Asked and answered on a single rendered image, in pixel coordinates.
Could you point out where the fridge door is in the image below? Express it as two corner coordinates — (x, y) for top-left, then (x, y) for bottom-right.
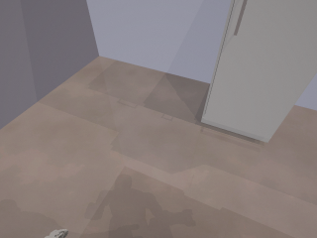
(204, 0), (317, 139)

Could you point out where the handle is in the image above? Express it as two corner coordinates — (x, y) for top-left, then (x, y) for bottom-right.
(234, 0), (248, 36)

